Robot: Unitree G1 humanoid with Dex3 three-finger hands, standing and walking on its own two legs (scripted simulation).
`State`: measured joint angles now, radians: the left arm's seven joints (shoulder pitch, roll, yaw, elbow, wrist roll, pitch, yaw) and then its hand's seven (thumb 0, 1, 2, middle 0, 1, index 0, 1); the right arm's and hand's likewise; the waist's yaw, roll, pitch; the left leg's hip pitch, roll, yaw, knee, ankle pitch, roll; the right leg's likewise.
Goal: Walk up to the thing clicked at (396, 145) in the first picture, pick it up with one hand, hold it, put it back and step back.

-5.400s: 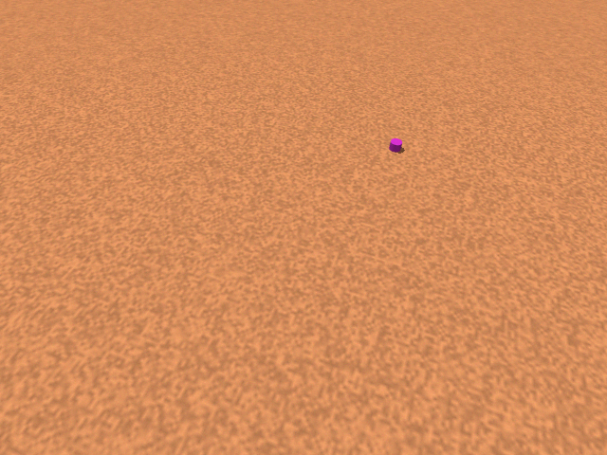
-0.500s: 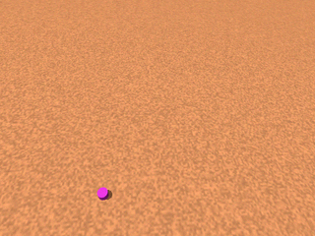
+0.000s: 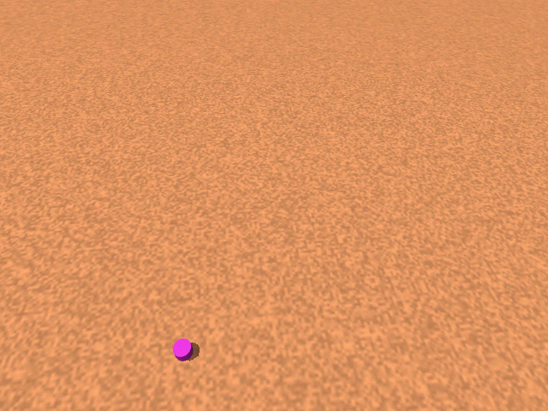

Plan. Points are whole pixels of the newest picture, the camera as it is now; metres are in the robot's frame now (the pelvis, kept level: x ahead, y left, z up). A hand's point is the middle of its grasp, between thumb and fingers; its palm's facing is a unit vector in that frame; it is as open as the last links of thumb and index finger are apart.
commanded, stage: walk up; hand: left
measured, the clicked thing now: (183, 349) +0.47 +0.30 -0.76
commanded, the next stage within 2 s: stand in 0.66 s
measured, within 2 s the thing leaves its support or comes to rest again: neither
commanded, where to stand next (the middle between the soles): +0.04 +0.00 m, yaw +0 degrees
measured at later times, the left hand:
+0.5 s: hand out of the picture +0.09 +0.26 -0.16, palm faces -0.03 -0.95 -0.32, open 7.4 cm
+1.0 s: hand out of the picture +0.09 +0.26 -0.16, palm faces -0.03 -0.94 -0.33, open 7.4 cm
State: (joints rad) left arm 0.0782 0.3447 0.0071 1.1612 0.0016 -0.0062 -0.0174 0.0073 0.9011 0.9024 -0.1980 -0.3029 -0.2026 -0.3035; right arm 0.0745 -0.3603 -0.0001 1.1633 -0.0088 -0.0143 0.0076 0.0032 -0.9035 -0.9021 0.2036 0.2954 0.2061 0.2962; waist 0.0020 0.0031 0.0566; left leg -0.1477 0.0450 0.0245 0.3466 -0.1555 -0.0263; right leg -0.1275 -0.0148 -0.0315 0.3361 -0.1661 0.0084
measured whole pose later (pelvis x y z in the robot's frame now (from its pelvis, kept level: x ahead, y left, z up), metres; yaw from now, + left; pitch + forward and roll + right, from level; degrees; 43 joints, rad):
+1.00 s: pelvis +0.01 +0.01 +0.00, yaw +0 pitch -2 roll +0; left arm 0.10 0.35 0.00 1.14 0.01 -0.01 -0.01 0.01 0.90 0.90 -0.20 -0.30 -0.20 -0.30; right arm 0.08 -0.35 0.00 1.15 -0.01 -0.01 0.01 0.00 -0.90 -0.90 0.20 0.30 0.21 0.30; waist 0.00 0.00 0.05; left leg -0.12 0.04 0.04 0.31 -0.16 -0.02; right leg -0.11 -0.02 -0.02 0.31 -0.17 0.02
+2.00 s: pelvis +0.03 +0.00 +0.00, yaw +0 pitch -2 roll +0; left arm 0.11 0.35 0.00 1.14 0.01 -0.01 -0.01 0.01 0.90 0.90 -0.20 -0.30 -0.20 -0.30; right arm 0.10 -0.35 0.00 1.14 -0.01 0.00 0.01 0.00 -0.90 -0.90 0.20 0.30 0.21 0.30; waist 0.00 0.00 0.05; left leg -0.10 0.04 0.03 0.30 -0.17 -0.03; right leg -0.08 -0.02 -0.03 0.30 -0.19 0.01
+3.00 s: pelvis +0.03 +0.00 +0.00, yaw +0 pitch -2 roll +0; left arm 0.11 0.36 -0.01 1.13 0.01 -0.01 -0.01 0.01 0.90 0.90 -0.20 -0.30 -0.20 -0.30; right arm 0.11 -0.35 0.00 1.13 -0.01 0.00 0.00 0.00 -0.90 -0.90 0.20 0.30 0.21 0.30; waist 0.00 0.00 0.05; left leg -0.10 0.04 0.03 0.31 -0.18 -0.03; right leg -0.08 -0.02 -0.03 0.30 -0.19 0.01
